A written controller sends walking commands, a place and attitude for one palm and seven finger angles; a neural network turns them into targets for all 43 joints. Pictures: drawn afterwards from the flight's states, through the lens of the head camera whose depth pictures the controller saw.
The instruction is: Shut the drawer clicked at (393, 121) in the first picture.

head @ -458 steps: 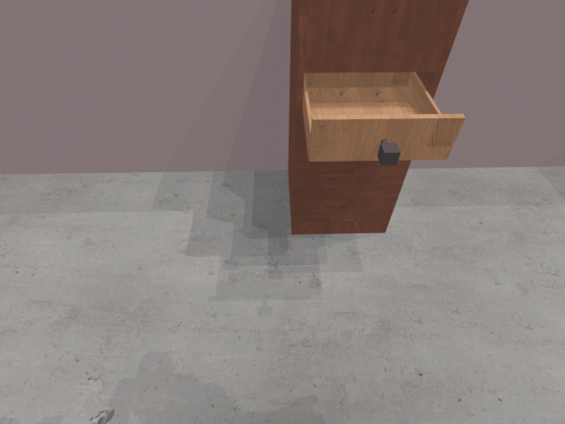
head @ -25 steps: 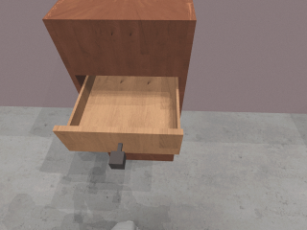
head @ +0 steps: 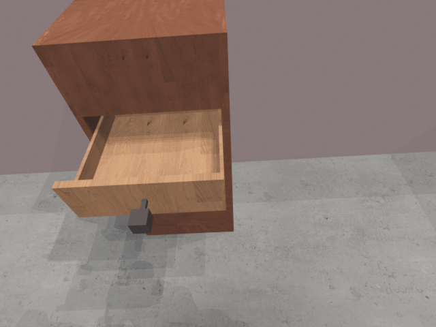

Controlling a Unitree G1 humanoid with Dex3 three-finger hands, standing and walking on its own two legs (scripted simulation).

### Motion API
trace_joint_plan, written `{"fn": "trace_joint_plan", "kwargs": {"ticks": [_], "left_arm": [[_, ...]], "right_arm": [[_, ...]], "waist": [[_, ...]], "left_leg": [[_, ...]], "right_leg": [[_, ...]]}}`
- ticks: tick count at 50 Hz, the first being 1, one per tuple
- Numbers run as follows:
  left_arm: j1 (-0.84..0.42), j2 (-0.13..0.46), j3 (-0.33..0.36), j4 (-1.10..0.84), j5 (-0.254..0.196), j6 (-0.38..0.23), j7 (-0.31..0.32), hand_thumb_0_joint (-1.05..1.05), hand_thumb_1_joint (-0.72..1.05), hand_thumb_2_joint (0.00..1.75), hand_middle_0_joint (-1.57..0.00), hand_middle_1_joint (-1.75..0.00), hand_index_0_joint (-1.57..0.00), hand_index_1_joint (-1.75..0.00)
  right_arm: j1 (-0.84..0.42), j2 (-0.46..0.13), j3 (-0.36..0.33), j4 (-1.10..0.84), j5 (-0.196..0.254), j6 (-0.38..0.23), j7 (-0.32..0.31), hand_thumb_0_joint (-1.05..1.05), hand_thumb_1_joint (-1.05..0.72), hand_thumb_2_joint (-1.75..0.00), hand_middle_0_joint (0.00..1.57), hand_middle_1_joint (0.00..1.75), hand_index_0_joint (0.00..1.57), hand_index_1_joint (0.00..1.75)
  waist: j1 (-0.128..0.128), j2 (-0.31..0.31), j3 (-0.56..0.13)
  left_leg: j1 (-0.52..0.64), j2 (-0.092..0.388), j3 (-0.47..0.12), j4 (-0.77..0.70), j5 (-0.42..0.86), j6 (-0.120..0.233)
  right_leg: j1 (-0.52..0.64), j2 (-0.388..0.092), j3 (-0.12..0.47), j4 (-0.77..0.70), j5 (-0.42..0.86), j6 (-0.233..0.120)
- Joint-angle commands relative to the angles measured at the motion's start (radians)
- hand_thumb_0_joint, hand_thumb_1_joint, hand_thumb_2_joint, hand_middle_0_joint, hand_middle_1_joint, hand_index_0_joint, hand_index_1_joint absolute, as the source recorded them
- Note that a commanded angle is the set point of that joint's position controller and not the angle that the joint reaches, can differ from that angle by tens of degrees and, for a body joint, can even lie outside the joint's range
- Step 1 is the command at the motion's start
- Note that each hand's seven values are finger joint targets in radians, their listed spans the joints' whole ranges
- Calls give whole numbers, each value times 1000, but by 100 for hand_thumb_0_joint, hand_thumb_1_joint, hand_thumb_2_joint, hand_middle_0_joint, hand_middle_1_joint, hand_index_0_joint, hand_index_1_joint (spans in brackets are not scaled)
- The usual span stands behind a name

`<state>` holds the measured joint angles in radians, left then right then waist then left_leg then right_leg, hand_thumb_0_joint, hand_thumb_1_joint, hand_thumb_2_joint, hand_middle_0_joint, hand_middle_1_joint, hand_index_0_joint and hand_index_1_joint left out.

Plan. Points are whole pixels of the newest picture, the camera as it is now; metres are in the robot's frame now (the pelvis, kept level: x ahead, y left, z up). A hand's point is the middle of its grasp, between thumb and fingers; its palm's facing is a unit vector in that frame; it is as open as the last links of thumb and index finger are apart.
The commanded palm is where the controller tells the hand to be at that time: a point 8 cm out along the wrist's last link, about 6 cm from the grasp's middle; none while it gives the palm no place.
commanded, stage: come to a stop and stand still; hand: left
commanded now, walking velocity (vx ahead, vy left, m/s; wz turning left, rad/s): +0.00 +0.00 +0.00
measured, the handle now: (142, 213) +0.37 +0.20 -0.06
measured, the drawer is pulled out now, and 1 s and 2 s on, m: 0.24 0.24 0.24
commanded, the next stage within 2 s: look again from close up in 0.62 s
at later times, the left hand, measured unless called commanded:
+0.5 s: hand out of the picture -0.05 +0.12 -0.16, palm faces +0.08 -0.98 -0.19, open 7.3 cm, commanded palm none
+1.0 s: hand out of the picture -0.03 +0.18 -0.17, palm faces +0.03 -0.98 -0.17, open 7.4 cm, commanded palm none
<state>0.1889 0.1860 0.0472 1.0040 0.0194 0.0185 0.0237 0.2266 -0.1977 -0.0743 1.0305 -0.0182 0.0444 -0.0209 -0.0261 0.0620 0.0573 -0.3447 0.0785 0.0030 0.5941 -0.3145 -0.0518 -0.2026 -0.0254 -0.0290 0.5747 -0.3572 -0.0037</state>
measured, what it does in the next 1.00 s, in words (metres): steps on the spot: left foot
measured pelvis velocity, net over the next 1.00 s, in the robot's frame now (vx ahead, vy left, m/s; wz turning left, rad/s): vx -0.03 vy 0.02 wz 0.00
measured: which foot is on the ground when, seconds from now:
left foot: up 0.00-0.20, down 0.22-1.00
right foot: down 0.00-1.00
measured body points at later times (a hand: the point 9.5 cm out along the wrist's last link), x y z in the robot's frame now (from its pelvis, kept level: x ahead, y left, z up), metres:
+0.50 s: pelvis -0.03 -0.04 +0.01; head -0.02 -0.06 +0.46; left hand -0.05 +0.17 -0.14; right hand -0.04 -0.25 -0.16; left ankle -0.03 +0.12 -0.73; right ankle -0.03 -0.11 -0.73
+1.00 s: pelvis -0.03 +0.02 +0.01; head -0.04 +0.02 +0.46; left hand -0.03 +0.23 -0.16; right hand -0.02 -0.20 -0.15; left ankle -0.03 +0.11 -0.73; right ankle -0.03 -0.11 -0.73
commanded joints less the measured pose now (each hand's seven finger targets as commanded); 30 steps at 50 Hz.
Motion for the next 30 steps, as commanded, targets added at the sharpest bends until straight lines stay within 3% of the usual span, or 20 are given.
{"fn": "trace_joint_plan", "kwargs": {"ticks": [1, 3, 4, 7, 8, 10, 11, 12, 13, 14, 16, 19, 23, 27, 30], "left_arm": [[11, 174, 24, -35, 6, -25, 10, 0, 90, 90, -20, -30, -20, -30], [-6, 124, 9, -23, 0, -28, 11, 0, 90, 90, -20, -30, -20, -30], [4, 114, 8, -16, -2, -30, 10, 0, 90, 90, -20, -30, -20, -30], [60, 97, 5, 15, -7, -33, 12, 0, 90, 90, -20, -30, -20, -30], [71, 90, 3, 26, -10, -33, 13, 0, 90, 90, -20, -30, -20, -30], [90, 67, -8, 46, -19, -34, 11, 0, 90, 90, -20, -30, -20, -30], [100, 53, -11, 49, -21, -33, 11, 0, 90, 90, -20, -30, -20, -30], [102, 51, -11, 52, -17, -31, 12, 0, 90, 90, -20, -30, -20, -30], [103, 54, -9, 61, -17, -35, 11, 0, 90, 90, -20, -30, -20, -30], [95, 61, -7, 73, -19, -33, 12, 0, 90, 90, -20, -30, -20, -30], [106, 69, -9, 82, -21, -33, 12, 0, 90, 90, -20, -30, -20, -30], [114, 63, -11, 95, -17, -30, 11, 0, 90, 90, -20, -30, -20, -30], [132, 53, -10, 102, -13, -29, 11, 0, 90, 90, -20, -30, -20, -30], [153, 43, -7, 104, -11, -31, 12, 0, 90, 90, -20, -30, -20, -30], [168, 29, -8, 107, -13, -35, 12, 0, 90, 90, -20, -30, -20, -30]], "right_arm": [[-19, -36, 1, -67, -1, -2, 1, 0, -90, -90, 20, 30, 20, 30], [48, -31, 8, -14, 2, -12, -2, 0, -90, -90, 20, 30, 20, 30], [68, -22, 11, 2, 4, -17, -2, 0, -90, -90, 20, 30, 20, 30], [80, -9, 21, 26, 7, -28, -7, 0, -90, -90, 20, 30, 20, 30], [95, -4, 25, 39, 6, -32, -10, 0, -90, -90, 20, 30, 20, 30], [117, -18, 34, 65, 6, -48, -18, 0, -90, -90, 20, 30, 20, 30], [113, -31, 36, 70, 6, -52, -22, 0, -90, -90, 20, 30, 20, 30], [105, -35, 35, 76, 7, -49, -24, 0, -90, -90, 20, 30, 20, 30], [112, -31, 38, 84, 4, -50, -27, 0, -90, -90, 20, 30, 20, 30], [116, -18, 43, 98, 4, -53, -26, 0, -90, -90, 20, 30, 20, 30], [111, -10, 46, 101, 7, -48, -24, 0, -90, -90, 20, 30, 20, 30], [119, -5, 46, 105, 4, -41, -23, 0, -90, -90, 20, 30, 20, 30], [145, 1, 45, 109, 2, -34, -20, 0, -90, -90, 20, 30, 20, 30], [169, 13, 44, 110, 2, -34, -20, 0, -90, -90, 20, 30, 20, 30], [179, 19, 47, 109, 1, -42, -21, 0, -90, -90, 20, 30, 20, 30]], "waist": [[24, -320, 44], [-2, -278, 48], [-2, -256, 42], [16, -224, 23], [14, -182, 13], [17, -97, -10], [25, -74, -22], [31, -98, -5], [28, -94, -7], [27, -7, -31], [31, -4, -20], [28, -55, 36], [20, -98, 73], [17, -121, 79], [18, -81, 57]], "left_leg": [[-16, -21, -38, 165, -156, 30], [22, -21, -9, 152, -73, 26], [37, -28, 2, 126, -52, 24], [113, -33, 15, -43, 19, 17], [163, -32, 8, -114, 81, 20], [233, 13, -47, -198, 270, 38], [231, 34, -58, -208, 295, 45], [215, 42, -54, -213, 250, 45], [218, 33, -42, -200, 266, 42], [216, 32, -39, -215, 292, 40], [195, 25, -32, -233, 215, 35], [183, 10, -18, -238, 134, 33], [186, -3, -8, -225, 98, 35], [186, -5, -5, -218, 90, 38], [179, -3, -10, -223, 122, 39]], "right_leg": [[-154, -253, 266, -355, 137, -152], [-117, -193, 171, -304, 270, -139], [-97, -174, 144, -281, 307, -132], [-59, -157, 135, -249, 308, -117], [-70, -155, 141, -237, 288, -103], [-76, -99, 117, -208, 266, -56], [-46, -79, 116, -216, 266, -41], [-38, -74, 118, -244, 222, -36], [-28, -74, 120, -243, 278, -36], [10, -80, 105, -222, 313, -38], [25, -77, 110, -250, 235, -37], [-24, -75, 127, -309, 90, -36], [-85, -78, 147, -361, -41, -34], [-108, -76, 149, -372, -75, -35], [-84, -75, 142, -344, -16, -39]]}}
